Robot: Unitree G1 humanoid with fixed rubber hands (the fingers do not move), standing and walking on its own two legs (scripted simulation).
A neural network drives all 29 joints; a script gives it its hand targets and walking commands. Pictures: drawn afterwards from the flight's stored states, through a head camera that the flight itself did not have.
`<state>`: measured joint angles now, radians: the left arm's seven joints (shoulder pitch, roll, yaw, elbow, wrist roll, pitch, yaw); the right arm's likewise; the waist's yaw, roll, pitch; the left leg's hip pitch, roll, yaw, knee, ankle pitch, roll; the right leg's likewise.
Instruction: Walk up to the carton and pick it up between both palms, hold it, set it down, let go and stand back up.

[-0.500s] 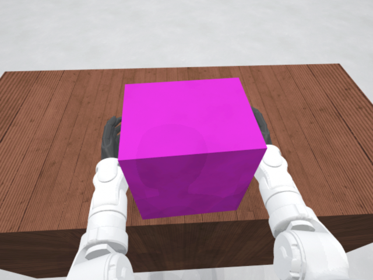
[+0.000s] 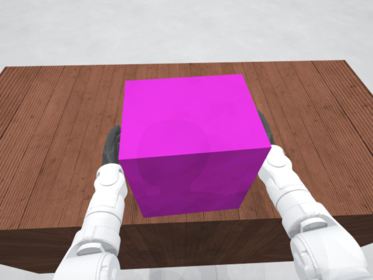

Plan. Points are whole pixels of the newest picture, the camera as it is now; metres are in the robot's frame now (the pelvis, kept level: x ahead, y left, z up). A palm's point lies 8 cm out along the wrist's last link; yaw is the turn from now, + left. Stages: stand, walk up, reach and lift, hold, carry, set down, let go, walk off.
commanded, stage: set down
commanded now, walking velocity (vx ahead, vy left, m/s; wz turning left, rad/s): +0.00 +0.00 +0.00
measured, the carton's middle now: (188, 152) +0.39 +0.02 +0.05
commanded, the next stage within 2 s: none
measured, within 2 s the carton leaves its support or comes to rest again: neither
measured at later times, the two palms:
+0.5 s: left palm (96, 166) +0.36 +0.22 +0.04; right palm (278, 148) +0.39 -0.18 +0.06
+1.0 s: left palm (88, 198) +0.29 +0.22 +0.03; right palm (299, 181) +0.32 -0.21 +0.05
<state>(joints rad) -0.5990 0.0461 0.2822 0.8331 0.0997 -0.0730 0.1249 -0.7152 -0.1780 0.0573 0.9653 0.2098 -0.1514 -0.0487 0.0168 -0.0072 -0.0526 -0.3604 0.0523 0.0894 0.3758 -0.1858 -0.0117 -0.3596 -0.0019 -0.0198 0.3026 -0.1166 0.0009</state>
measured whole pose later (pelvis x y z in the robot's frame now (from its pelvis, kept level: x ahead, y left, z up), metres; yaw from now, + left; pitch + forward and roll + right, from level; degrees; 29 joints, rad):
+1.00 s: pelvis -0.04 -0.01 +0.00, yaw +0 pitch +6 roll +0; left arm -0.36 0.15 0.19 0.58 -0.05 0.08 0.07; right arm -0.40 -0.31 0.07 0.62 0.36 -0.03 0.00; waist 0.03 -0.01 -0.06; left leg -0.37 0.06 0.09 0.41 -0.15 -0.01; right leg -0.39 0.00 -0.02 0.37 -0.10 0.00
